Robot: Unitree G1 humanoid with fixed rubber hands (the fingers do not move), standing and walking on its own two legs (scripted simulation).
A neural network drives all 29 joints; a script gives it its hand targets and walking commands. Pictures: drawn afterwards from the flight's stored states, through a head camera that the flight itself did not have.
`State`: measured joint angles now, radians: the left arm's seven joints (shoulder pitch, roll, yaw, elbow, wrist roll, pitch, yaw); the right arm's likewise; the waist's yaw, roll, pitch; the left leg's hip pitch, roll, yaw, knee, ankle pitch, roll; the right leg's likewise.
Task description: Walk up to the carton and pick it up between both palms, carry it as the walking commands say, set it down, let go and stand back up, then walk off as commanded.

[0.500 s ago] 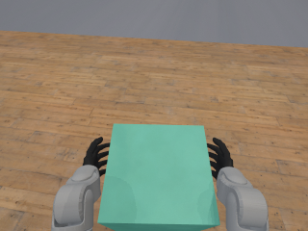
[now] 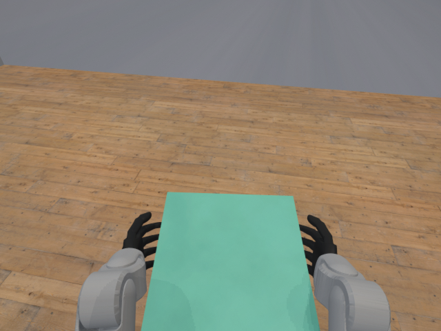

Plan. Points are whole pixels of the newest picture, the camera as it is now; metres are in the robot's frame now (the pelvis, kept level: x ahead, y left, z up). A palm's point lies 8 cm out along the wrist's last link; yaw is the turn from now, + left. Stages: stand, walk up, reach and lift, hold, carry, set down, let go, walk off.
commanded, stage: carry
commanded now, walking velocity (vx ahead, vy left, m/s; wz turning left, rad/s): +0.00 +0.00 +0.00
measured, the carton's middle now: (226, 282) +0.23 +0.00 +0.03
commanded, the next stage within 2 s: hold in 1.42 s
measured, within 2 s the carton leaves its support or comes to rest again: neither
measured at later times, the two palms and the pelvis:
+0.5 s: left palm (139, 262) +0.23 +0.14 +0.08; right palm (325, 266) +0.23 -0.16 +0.09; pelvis -0.01 -0.01 +0.00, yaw +0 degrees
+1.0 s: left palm (135, 248) +0.25 +0.15 +0.09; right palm (318, 252) +0.25 -0.15 +0.10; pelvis +0.01 +0.00 +0.00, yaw +0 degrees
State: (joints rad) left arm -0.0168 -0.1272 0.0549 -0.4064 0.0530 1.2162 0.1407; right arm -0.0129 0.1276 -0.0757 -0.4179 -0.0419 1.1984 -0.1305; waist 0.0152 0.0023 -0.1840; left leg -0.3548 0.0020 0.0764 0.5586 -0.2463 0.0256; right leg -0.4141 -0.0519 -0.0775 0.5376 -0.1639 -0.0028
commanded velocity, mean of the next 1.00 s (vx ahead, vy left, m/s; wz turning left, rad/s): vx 0.00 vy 0.00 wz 0.00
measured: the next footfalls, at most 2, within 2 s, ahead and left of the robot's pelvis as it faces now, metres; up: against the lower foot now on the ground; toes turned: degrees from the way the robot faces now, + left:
none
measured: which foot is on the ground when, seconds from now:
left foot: down 0.00-1.00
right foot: down 0.00-1.00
